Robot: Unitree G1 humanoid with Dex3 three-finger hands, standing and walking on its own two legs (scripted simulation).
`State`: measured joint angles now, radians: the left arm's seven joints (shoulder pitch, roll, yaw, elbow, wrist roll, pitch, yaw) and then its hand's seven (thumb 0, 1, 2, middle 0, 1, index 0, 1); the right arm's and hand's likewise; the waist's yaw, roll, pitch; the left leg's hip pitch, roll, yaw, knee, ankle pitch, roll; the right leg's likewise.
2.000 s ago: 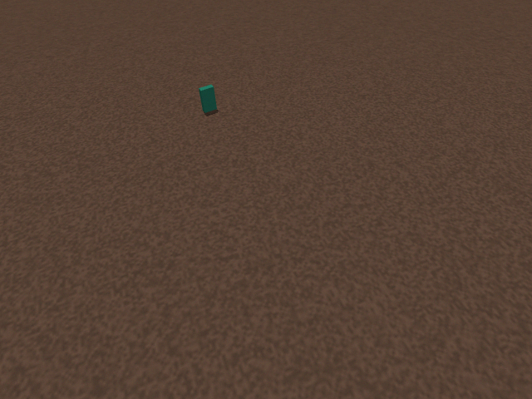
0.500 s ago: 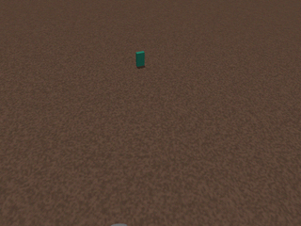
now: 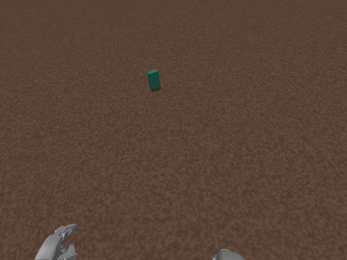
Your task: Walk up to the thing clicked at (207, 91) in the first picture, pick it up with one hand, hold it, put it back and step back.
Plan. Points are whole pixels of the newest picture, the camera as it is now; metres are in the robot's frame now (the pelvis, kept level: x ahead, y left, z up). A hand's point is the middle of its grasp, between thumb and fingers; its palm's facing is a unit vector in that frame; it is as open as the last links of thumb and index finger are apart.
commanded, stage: walk up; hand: left
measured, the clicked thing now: (154, 79) +1.64 +0.26 -0.66
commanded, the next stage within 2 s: none
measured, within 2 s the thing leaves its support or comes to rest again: neither
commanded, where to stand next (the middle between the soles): +1.26 -0.01 m, yaw +0 degrees
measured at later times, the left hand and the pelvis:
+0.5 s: hand (83, 194) +0.32 +0.32 -0.14, palm faces -0.05 -0.94 -0.33, open 7.3 cm; pelvis +0.28 +0.03 +0.02, yaw +0 degrees
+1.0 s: hand (120, 114) +0.63 +0.24 -0.09, palm faces -0.02 -0.92 -0.39, open 7.3 cm; pelvis +0.53 -0.03 +0.02, yaw +0 degrees
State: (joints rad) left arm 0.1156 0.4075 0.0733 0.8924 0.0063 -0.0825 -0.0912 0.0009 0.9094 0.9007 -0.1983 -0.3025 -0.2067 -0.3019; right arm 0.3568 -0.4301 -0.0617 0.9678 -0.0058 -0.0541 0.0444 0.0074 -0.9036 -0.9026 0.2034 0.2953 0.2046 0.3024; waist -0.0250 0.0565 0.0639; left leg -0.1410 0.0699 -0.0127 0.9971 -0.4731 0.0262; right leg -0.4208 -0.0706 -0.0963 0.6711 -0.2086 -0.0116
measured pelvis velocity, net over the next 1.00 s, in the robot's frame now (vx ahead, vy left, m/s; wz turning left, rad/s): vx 0.53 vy -0.03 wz -0.01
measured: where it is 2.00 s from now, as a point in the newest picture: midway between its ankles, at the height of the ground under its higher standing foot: (186, 141)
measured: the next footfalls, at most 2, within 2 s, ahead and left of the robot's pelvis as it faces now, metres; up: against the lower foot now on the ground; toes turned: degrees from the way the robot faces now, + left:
left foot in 0.34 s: +0.37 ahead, +0.15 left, +0.00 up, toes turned +7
right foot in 0.78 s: +0.60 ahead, -0.13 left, +0.00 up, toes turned -6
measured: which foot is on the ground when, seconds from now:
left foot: up 0.00-0.32, down 0.34-0.80, up 0.82-1.00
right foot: down 0.00-0.36, up 0.38-0.76, down 0.78-1.00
